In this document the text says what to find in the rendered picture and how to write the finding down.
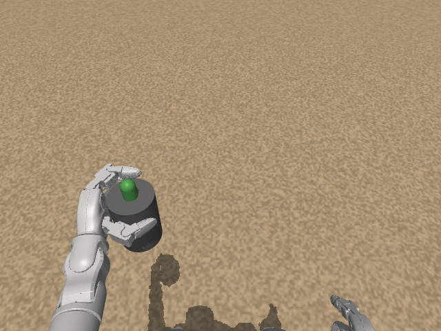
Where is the bottle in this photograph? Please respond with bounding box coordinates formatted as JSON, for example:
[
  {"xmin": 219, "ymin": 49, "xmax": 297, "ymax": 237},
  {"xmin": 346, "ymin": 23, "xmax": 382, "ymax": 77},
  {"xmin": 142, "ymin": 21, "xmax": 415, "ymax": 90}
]
[{"xmin": 106, "ymin": 179, "xmax": 162, "ymax": 252}]

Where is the right robot hand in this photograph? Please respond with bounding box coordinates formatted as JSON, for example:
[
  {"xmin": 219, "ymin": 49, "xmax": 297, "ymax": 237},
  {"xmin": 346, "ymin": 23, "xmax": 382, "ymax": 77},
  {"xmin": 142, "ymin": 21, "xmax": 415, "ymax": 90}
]
[{"xmin": 330, "ymin": 295, "xmax": 375, "ymax": 331}]

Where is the left robot arm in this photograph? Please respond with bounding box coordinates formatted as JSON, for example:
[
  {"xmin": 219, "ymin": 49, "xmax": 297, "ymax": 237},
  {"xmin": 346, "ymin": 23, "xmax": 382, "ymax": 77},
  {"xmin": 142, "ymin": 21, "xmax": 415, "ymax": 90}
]
[{"xmin": 48, "ymin": 234, "xmax": 110, "ymax": 331}]

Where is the left robot hand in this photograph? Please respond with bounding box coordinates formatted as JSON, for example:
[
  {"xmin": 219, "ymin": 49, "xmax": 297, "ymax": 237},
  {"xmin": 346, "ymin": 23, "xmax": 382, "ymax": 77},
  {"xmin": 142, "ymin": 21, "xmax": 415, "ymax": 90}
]
[{"xmin": 76, "ymin": 163, "xmax": 157, "ymax": 247}]

